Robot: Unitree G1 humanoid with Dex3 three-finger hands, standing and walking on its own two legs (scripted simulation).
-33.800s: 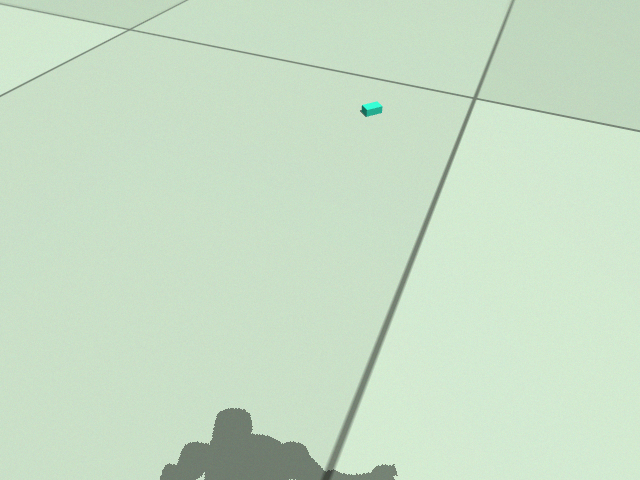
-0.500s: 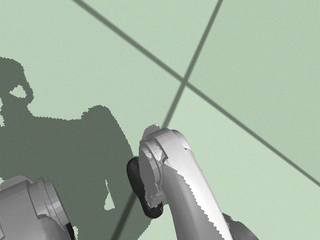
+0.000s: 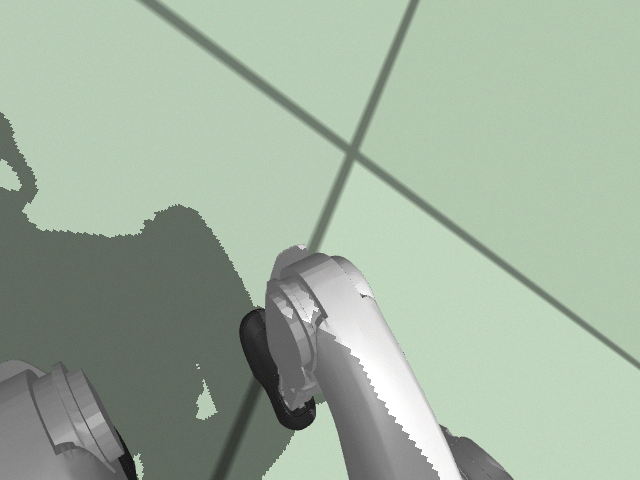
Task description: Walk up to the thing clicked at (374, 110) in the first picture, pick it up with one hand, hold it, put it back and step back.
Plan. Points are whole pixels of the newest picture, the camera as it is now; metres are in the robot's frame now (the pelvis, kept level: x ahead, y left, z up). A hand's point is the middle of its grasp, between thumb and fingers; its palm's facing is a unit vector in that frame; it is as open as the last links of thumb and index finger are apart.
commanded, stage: rest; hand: left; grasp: from above
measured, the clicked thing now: out of the picture +0.50 +0.29 -0.29
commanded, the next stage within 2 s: open in 0.16 s
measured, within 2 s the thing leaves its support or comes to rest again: rests again in 0.06 s
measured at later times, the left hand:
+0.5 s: hand out of the picture +0.49 +0.29 -0.25, palm faces -0.46 -0.10 -0.88, open 9.5 cm
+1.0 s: hand out of the picture +0.49 +0.29 -0.26, palm faces -0.47 -0.10 -0.88, open 12.2 cm
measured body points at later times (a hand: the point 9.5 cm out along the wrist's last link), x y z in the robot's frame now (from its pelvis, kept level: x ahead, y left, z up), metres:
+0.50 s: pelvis +0.00 +0.00 +0.00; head +0.30 +0.12 +0.31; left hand +0.51 +0.29 -0.20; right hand +0.03 -0.25 -0.04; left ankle +0.06 +0.13 -0.28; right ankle +0.12 -0.13 -0.28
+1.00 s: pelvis +0.00 +0.00 +0.00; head +0.30 +0.13 +0.31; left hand +0.51 +0.29 -0.21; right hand +0.02 -0.25 -0.04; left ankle +0.06 +0.13 -0.28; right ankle +0.12 -0.13 -0.28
